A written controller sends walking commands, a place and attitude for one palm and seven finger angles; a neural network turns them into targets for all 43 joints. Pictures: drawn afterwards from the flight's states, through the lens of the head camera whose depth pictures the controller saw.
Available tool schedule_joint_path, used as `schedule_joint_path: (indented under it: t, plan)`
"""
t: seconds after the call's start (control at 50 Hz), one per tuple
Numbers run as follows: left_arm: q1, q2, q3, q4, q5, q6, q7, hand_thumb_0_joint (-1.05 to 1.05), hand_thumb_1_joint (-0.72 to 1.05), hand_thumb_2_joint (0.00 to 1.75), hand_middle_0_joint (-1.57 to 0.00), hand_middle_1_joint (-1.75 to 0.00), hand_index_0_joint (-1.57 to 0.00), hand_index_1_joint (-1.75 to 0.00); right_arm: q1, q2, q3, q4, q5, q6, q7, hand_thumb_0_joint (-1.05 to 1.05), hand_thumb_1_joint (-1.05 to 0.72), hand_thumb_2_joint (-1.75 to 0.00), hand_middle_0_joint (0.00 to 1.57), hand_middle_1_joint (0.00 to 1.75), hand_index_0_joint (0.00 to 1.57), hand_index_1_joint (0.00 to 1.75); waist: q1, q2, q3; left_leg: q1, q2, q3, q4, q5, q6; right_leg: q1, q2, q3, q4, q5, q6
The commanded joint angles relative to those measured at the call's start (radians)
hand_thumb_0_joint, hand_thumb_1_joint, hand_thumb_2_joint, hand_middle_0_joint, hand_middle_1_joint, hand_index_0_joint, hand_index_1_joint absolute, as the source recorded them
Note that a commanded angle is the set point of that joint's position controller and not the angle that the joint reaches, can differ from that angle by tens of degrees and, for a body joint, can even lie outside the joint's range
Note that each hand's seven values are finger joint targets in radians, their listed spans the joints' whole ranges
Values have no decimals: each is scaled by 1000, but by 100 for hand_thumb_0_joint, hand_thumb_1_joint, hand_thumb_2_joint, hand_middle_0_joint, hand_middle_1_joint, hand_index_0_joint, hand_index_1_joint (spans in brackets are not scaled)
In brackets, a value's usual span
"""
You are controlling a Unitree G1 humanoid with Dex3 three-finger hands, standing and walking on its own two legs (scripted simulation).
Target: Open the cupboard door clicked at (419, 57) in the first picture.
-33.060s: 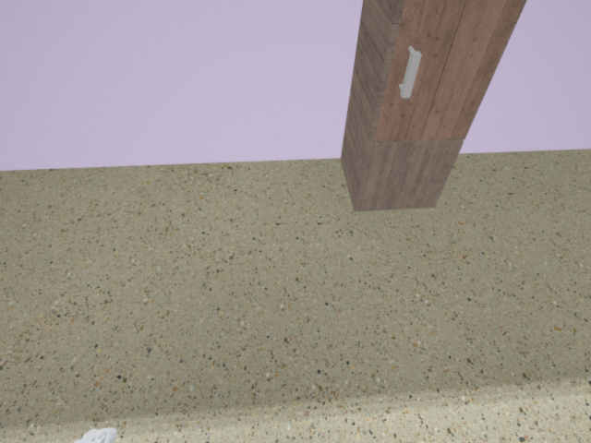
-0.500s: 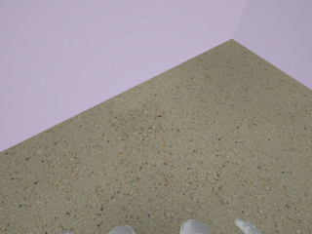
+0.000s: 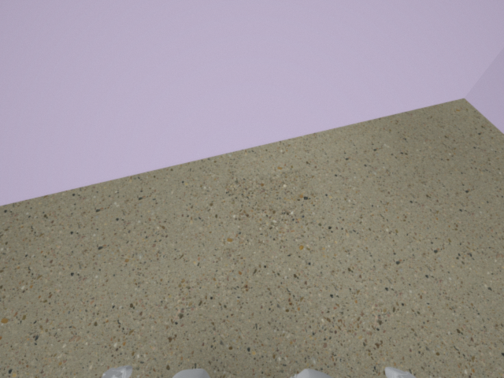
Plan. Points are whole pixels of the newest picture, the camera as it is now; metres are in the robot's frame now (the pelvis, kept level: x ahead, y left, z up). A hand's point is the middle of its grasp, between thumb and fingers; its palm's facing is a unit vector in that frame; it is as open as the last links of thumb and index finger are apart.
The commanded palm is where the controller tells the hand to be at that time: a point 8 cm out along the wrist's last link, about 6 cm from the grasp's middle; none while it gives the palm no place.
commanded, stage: turn to face it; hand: left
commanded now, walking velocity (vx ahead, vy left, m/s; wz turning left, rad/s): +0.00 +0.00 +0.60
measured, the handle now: out of the picture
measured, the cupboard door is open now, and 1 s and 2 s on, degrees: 53 53 53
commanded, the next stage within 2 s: take the last steps up to it in 1.96 s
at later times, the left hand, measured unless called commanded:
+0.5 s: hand out of the picture +0.02 +0.17 -0.15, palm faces +0.30 -0.92 -0.24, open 7.4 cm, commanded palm none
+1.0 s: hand out of the picture +0.01 +0.18 -0.14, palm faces +0.55 -0.78 -0.30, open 7.4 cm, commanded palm none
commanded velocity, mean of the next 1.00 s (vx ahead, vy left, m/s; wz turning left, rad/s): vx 0.00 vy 0.00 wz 0.60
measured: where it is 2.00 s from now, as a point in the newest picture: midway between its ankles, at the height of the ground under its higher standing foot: outside the picture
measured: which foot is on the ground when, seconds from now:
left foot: down 0.00-0.24, up 0.26-0.56, down 0.58-0.96, up 0.98-1.00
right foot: up 0.00-0.22, down 0.24-0.58, up 0.60-0.94, down 0.96-1.00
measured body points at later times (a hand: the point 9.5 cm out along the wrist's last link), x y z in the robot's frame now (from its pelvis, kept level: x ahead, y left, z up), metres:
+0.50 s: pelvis +0.01 -0.04 +0.02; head +0.06 -0.02 +0.46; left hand +0.00 +0.21 -0.13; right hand +0.19 -0.26 -0.12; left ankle -0.03 +0.07 -0.68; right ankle +0.03 -0.16 -0.72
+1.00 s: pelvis +0.02 -0.06 +0.01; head +0.08 -0.05 +0.45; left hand -0.02 +0.22 -0.11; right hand +0.22 -0.25 -0.15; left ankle -0.03 +0.06 -0.71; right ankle +0.09 -0.17 -0.72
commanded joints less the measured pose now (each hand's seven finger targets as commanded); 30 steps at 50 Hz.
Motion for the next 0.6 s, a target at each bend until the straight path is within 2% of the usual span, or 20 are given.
schedule_joint_path:
  t: [0.0, 0.04, 0.1, 0.14, 0.18, 0.2, 0.22, 0.24, 0.26, 0.3, 0.34, 0.38, 0.42, 0.44, 0.48, 0.5, 0.52, 0.54, 0.56, 0.58]
  plan:
    - [-97, 108, 36, -112, 1, -19, 17, 0, 90, 90, -20, -30, -20, -30, 119, -229, -55, -34, -12, -25, -44, 0, -90, -90, 20, 30, 20, 30, -50, 309, -183, 218, 312, -380, -228, 609, 187, -247, 40, 156, 308, -27, 21]
    - [-61, 103, 36, -85, 0, -16, 8, 0, 90, 90, -20, -30, -20, -30, 55, -203, -44, -50, -12, -30, -46, 0, -90, -90, 20, 30, 20, 30, -12, 237, -183, 200, 248, -294, -220, 572, 147, -188, 61, 138, 235, 35, 23]
    - [-58, 92, 33, -83, -4, -16, 5, 0, 90, 90, -20, -30, -20, -30, 42, -213, -48, -50, -14, -25, -42, 0, -90, -90, 20, 30, 20, 30, -12, 199, -186, 142, 219, -296, -223, 462, 133, -62, 101, 110, 35, 41, 13]
    - [-14, 93, 33, -75, -5, -20, 5, 0, 90, 90, -20, -30, -20, -30, 6, -215, -51, -60, -13, -16, -39, 0, -90, -90, 20, 30, 20, 30, 7, 228, -171, 68, 206, -322, -214, 391, 123, 42, 132, 91, -94, 82, 6]
    - [66, 109, 42, -60, -4, -29, 7, 0, 90, 90, -20, -30, -20, -30, -35, -208, -53, -73, -5, -9, -36, 0, -90, -90, 20, 30, 20, 30, 50, 200, -170, -37, 163, -318, -159, 278, 86, 204, 145, 76, -295, 224, 0]
    - [105, 154, 52, -55, 4, -40, 14, 0, 90, 90, -20, -30, -20, -30, -42, -172, -50, -84, 3, -8, -31, 0, -90, -90, 20, 30, 20, 30, 70, 89, -171, -128, 91, -271, -65, 130, 35, 305, 59, 159, -455, 244, -21]
    - [127, 248, 71, -59, 21, -50, 23, 0, 90, 90, -20, -30, -20, -30, -35, -106, -42, -107, 10, -8, -23, 0, -90, -90, 20, 30, 20, 30, 81, -185, -171, -287, -52, -113, 159, -158, -44, 374, -203, 453, -575, 264, -121]
    - [110, 277, 65, -70, 19, -46, 23, 0, 90, 90, -20, -30, -20, -30, -47, -114, -42, -122, 3, -7, -16, 0, -90, -90, 20, 30, 20, 30, 83, -218, -154, -263, -47, -94, 415, -338, -48, 251, -344, 507, -601, 307, -220]
    - [72, 223, 56, -77, 13, -52, 30, 0, 90, 90, -20, -30, -20, -30, -45, -128, -49, -98, -1, 4, -16, 0, -90, -90, 20, 30, 20, 30, 54, -219, -141, -260, -8, -133, 563, -279, -45, 187, -298, 480, -591, 299, -227]
    - [-19, 160, 35, -97, 10, -49, 30, 0, 90, 90, -20, -30, -20, -30, -27, -112, -44, -68, -3, 14, -5, 0, -90, -90, 20, 30, 20, 30, 4, -197, -98, -261, 29, -104, 630, -168, -65, 156, -191, 266, -540, 430, -191]
    - [-11, 151, 34, -100, 16, -52, 32, 0, 90, 90, -20, -30, -20, -30, -34, -81, -31, -66, 2, 16, 3, 0, -90, -90, 20, 30, 20, 30, 6, -163, -118, -211, 31, -53, 488, -166, -79, 198, -163, 158, -501, 594, -176]
    - [47, 173, 42, -80, 16, -55, 31, 0, 90, 90, -20, -30, -20, -30, -73, -60, -18, -71, 6, 9, 6, 0, -90, -90, 20, 30, 20, 30, 40, -136, -152, -176, 16, -4, 306, -179, -85, 297, -167, 124, -453, 735, -176]
    - [90, 198, 49, -54, 19, -55, 30, 0, 90, 90, -20, -30, -20, -30, -99, -46, -11, -78, 9, 3, 8, 0, -90, -90, 20, 30, 20, 30, 65, -142, -166, -136, -1, 29, 187, -183, -78, 341, -185, 115, -421, 797, -178]
    - [94, 210, 55, -53, 19, -54, 29, 0, 90, 90, -20, -30, -20, -30, -91, -48, -10, -81, 10, 0, 7, 0, -90, -90, 20, 30, 20, 30, 62, -142, -174, -116, -2, 36, 137, -173, -73, 349, -198, 111, -406, 810, -181]
    - [91, 219, 59, -46, 15, -51, 24, 0, 90, 90, -20, -30, -20, -30, -60, -59, -9, -76, 10, -5, 3, 0, -90, -90, 20, 30, 20, 30, 46, -150, -179, -37, -12, 53, 15, -100, -63, 319, -195, 82, -359, 797, -153]
    - [73, 217, 62, -46, 9, -49, 21, 0, 90, 90, -20, -30, -20, -30, -22, -77, -12, -67, 8, -9, 1, 0, -90, -90, 20, 30, 20, 30, 22, -133, -192, 42, -7, 46, -80, -19, -54, 280, -188, 53, -311, 739, -124]
    - [54, 204, 61, -52, 4, -45, 18, 0, 90, 90, -20, -30, -20, -30, 24, -108, -22, -56, 6, -13, 3, 0, -90, -90, 20, 30, 20, 30, -10, -54, -205, 177, 20, 6, -191, 106, -36, 175, -171, 16, -215, 631, -78]
    - [55, 152, 56, -85, -4, -35, 11, 0, 90, 90, -20, -30, -20, -30, 85, -221, -48, -54, -6, -21, -3, 0, -90, -90, 20, 30, 20, 30, -45, 207, -243, 343, 248, -299, -236, 341, 69, -75, -59, -46, -11, 253, -1]
    - [-19, 105, 30, -131, 0, -29, 11, 0, 90, 90, -20, -30, -20, -30, 157, -300, -69, -43, -9, -14, -14, 0, -90, -90, 20, 30, 20, 30, -89, 371, -218, 351, 439, -517, -269, 629, 220, -251, 30, 15, 172, -192, 33]
    - [-80, 137, 34, -136, 10, -18, 17, 0, 90, 90, -20, -30, -20, -30, 185, -285, -65, -25, -9, -14, -23, 0, -90, -90, 20, 30, 20, 30, -100, 244, -210, 303, 417, -500, -267, 507, 238, -266, 31, 108, 275, -142, 19]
